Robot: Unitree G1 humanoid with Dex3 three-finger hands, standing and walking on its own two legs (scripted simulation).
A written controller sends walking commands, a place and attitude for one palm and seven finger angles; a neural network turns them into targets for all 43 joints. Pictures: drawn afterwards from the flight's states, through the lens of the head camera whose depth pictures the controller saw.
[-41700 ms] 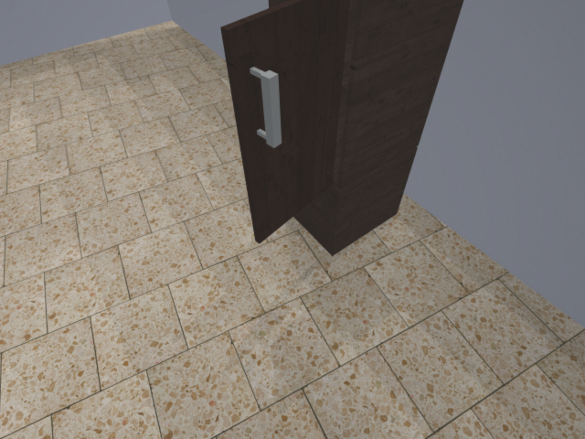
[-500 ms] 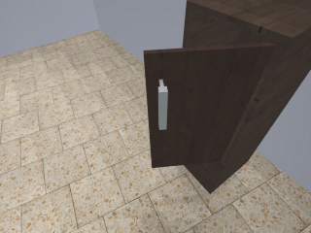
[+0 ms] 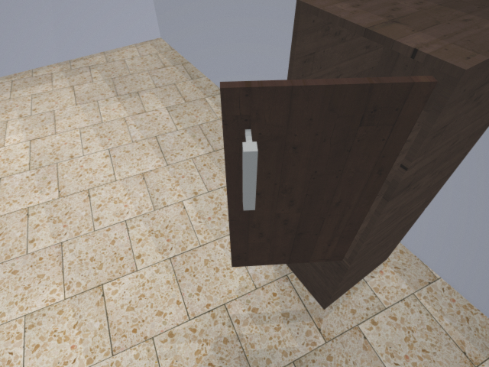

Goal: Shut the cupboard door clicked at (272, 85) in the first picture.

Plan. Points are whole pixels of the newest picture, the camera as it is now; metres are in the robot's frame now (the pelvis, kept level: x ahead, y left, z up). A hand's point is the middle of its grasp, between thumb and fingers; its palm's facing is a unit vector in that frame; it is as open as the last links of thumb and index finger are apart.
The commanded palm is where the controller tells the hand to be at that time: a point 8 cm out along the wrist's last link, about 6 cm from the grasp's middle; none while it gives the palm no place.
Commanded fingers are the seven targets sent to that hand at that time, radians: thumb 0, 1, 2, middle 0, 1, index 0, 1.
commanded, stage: come to a stop and stand still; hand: left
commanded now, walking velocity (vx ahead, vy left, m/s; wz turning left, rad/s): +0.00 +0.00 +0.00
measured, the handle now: (248, 171) +0.43 +0.03 +0.09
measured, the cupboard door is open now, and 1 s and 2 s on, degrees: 59 59 59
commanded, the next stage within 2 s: look again from close up in 0.36 s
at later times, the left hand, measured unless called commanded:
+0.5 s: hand out of the picture -0.01 +0.14 -0.18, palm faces +0.04 -0.98 -0.18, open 7.3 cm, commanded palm none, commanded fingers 0.00 0.90 0.90 -0.20 -0.30 -0.20 -0.30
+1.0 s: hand out of the picture -0.02 +0.13 -0.18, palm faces +0.06 -0.98 -0.17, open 7.3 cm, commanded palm none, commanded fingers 0.00 0.90 0.90 -0.20 -0.30 -0.20 -0.30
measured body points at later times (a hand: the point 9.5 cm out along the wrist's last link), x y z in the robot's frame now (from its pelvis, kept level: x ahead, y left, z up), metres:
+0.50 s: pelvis +0.00 -0.02 +0.00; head +0.01 -0.02 +0.45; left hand -0.01 +0.19 -0.16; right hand -0.01 -0.23 -0.16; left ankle -0.03 +0.09 -0.74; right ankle +0.00 -0.09 -0.74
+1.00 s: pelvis +0.00 -0.03 +0.00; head +0.01 -0.03 +0.45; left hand -0.02 +0.18 -0.16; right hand -0.01 -0.23 -0.16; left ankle -0.03 +0.09 -0.74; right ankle +0.00 -0.09 -0.74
